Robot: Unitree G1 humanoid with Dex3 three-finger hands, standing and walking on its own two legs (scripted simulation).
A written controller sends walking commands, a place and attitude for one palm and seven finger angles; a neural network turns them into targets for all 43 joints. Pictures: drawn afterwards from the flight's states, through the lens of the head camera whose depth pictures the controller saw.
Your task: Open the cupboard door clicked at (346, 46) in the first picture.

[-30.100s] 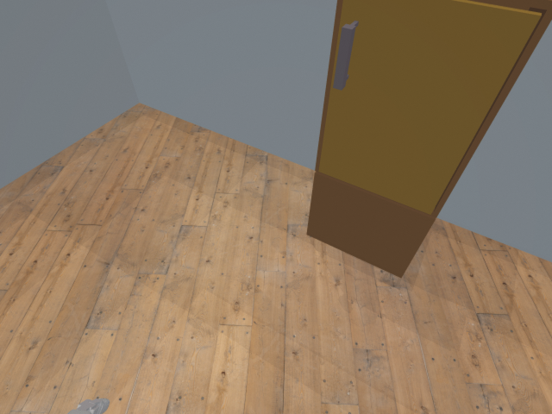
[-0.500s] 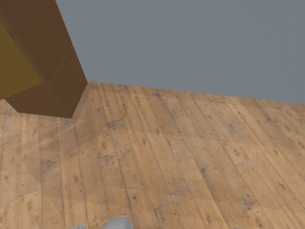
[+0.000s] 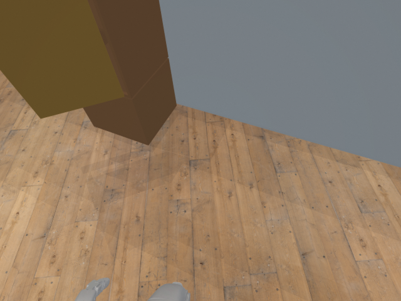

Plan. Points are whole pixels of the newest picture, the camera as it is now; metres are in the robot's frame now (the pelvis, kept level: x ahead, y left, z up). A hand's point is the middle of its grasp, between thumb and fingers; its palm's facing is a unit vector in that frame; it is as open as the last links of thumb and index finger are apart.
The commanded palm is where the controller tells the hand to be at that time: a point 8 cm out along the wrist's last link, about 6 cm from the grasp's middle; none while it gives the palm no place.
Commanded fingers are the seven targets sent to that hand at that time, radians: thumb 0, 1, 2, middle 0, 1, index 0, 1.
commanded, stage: turn to face it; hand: left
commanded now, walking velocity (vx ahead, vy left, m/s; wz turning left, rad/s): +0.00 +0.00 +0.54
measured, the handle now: out of the picture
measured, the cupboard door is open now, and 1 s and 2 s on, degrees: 44 44 44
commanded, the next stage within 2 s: take the last steps up to it in 0.50 s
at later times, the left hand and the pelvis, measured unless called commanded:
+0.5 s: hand out of the picture +0.02 +0.23 -0.16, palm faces +0.26 -0.93 -0.24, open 7.4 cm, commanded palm none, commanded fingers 0.00 0.90 0.90 -0.20 -0.30 -0.20 -0.30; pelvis +0.02 +0.01 +0.01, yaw +13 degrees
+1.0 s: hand out of the picture -0.06 +0.20 -0.17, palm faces +0.47 -0.86 -0.19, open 7.4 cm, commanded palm none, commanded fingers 0.00 0.90 0.90 -0.20 -0.30 -0.20 -0.30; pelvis +0.05 +0.05 +0.00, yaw +23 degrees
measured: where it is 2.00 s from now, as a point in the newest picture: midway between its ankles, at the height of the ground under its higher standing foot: (158, 266)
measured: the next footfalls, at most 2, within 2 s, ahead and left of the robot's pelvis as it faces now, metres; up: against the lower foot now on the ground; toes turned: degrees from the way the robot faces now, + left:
left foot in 0.26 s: +0.04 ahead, +0.13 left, +0.00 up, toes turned +13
right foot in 0.58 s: +0.08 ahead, -0.12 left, +0.00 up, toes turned +10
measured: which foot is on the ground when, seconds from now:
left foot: up 0.00-0.24, down 0.26-0.60, up 0.62-0.98, down 1.00-1.00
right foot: down 0.00-0.26, up 0.28-0.56, down 0.58-1.00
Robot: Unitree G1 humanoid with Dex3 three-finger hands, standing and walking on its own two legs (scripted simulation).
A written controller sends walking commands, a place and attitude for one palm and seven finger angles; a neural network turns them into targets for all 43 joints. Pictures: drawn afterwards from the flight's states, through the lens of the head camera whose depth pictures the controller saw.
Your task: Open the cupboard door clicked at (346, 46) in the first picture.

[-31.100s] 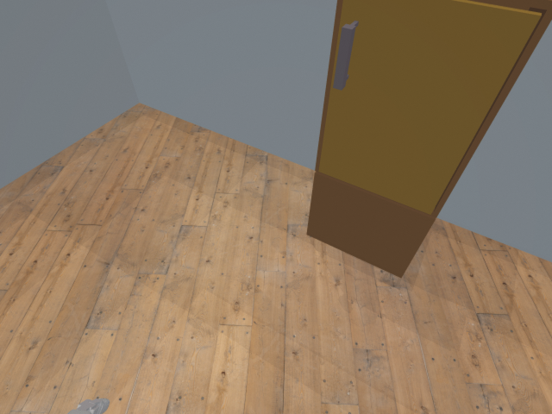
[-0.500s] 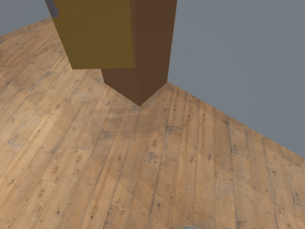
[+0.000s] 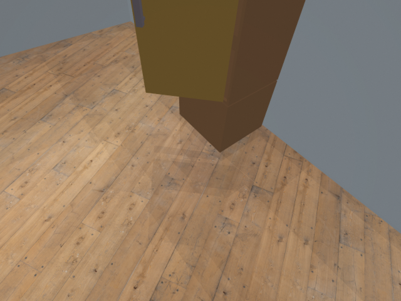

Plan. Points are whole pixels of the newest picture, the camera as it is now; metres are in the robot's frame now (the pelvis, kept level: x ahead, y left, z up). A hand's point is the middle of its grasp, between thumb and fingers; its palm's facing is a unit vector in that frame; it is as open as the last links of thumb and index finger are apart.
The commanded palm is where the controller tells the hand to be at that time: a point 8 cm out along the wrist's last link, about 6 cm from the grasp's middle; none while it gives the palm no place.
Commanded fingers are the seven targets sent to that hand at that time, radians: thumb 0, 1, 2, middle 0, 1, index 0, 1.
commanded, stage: take the last steps up to it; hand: left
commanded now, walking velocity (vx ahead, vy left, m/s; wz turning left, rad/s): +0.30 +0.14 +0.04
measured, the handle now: (138, 1) +1.03 +0.34 +0.10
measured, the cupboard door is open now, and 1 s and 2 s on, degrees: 44 44 44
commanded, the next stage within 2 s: come to a stop and stand still in 1.04 s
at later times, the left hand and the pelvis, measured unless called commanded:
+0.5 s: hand (139, 225) +0.30 +0.19 -0.15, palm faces -0.02 -0.98 -0.21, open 7.4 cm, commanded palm none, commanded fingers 0.00 0.90 0.90 -0.20 -0.30 -0.20 -0.30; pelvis +0.16 +0.02 -0.01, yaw +0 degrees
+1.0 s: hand (108, 236) +0.27 +0.27 -0.18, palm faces +0.10 -0.98 -0.16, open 7.4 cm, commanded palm none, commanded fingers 0.00 0.90 0.90 -0.20 -0.30 -0.20 -0.30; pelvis +0.35 +0.10 -0.01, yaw -1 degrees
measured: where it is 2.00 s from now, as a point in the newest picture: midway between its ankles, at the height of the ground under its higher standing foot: (182, 254)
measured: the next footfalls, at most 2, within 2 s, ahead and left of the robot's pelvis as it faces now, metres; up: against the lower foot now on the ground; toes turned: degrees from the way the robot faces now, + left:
right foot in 0.44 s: +0.26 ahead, -0.06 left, +0.00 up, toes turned -9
left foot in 0.92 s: +0.47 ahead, +0.21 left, +0.00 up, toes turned +3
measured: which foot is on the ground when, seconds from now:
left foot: down 0.00-0.46, up 0.48-0.90, down 0.92-1.00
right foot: down 0.00-0.00, up 0.02-0.42, down 0.44-0.92, up 0.94-1.00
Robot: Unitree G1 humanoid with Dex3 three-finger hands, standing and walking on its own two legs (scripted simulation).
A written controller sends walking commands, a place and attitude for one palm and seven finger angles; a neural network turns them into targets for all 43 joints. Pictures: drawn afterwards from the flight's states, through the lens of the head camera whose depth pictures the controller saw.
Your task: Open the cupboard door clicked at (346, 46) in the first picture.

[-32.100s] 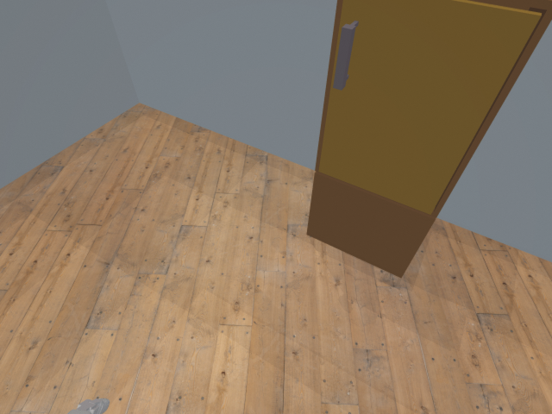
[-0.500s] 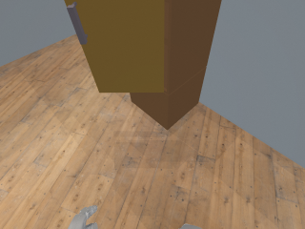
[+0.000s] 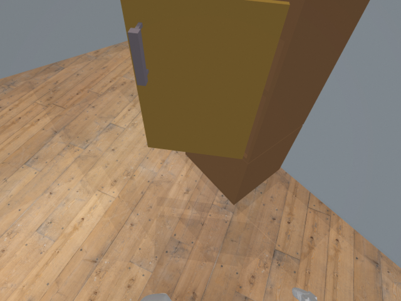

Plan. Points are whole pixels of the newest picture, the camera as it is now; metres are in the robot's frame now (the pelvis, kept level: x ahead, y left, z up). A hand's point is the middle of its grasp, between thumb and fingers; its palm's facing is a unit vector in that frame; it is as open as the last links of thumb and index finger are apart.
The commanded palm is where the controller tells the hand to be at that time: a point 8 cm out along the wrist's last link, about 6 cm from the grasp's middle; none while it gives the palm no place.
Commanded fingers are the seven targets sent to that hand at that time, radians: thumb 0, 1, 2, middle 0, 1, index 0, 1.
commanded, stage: take the last steps up to it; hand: left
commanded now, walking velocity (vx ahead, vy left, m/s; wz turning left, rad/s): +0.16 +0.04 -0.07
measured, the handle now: (141, 54) +0.68 +0.25 +0.11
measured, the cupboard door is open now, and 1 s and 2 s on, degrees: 44 44 44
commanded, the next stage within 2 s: come to a stop and stand still in 0.04 s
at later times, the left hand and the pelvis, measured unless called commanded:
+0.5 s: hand (130, 267) +0.20 +0.19 -0.16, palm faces -0.02 -0.98 -0.21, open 7.4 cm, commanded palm none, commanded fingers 0.00 0.90 0.90 -0.20 -0.30 -0.20 -0.30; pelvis +0.10 +0.01 +0.01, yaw +0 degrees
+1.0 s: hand out of the picture +0.08 +0.20 -0.16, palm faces -0.03 -0.97 -0.26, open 7.4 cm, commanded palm none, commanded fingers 0.00 0.90 0.90 -0.20 -0.30 -0.20 -0.30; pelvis +0.06 +0.01 +0.01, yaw -2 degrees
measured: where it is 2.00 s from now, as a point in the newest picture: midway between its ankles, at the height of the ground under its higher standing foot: outside the picture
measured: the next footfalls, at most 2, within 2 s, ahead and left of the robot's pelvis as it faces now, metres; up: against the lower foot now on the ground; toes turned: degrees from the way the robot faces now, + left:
right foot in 0.30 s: +0.17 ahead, -0.11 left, +0.00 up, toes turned -6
right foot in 0.82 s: +0.07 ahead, -0.11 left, +0.00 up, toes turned -3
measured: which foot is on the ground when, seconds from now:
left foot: down 0.00-1.00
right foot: up 0.00-0.28, down 0.30-0.56, up 0.58-0.80, down 0.82-1.00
